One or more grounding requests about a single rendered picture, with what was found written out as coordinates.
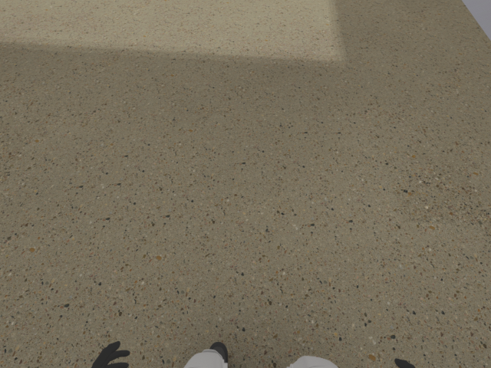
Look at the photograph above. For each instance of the robot left hand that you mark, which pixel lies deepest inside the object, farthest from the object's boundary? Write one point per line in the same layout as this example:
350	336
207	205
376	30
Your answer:
109	353

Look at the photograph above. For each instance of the robot left thigh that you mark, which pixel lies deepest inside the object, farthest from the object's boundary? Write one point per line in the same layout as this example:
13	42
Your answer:
206	360

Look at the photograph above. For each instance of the left robot shin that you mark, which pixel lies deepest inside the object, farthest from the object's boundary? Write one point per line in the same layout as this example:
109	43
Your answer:
212	351

